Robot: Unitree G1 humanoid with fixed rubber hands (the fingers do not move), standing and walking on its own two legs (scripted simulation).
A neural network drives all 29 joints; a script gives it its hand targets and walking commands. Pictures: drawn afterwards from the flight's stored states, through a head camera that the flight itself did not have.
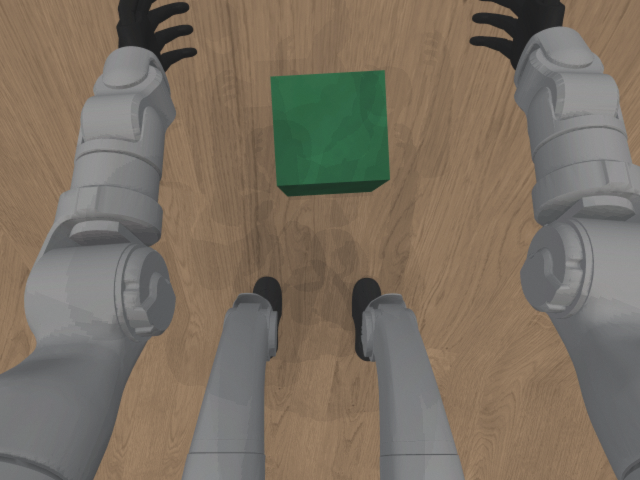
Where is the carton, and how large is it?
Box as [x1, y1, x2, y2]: [270, 70, 389, 195]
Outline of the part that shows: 384,70 270,77 277,186 287,195 371,191 389,179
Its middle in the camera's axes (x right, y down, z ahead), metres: +0.02 -0.21 +0.83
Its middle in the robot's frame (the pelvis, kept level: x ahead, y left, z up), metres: +0.54 -0.01 -0.52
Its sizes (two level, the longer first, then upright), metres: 0.210 0.200 0.250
